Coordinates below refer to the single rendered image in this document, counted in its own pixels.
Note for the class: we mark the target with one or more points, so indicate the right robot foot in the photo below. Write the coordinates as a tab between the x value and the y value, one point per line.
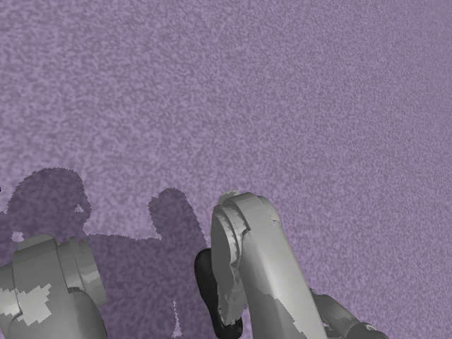
208	289

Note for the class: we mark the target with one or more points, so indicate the right robot hand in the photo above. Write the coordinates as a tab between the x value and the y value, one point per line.
334	315

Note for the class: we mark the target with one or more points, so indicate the right robot arm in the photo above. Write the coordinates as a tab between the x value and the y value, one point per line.
365	330

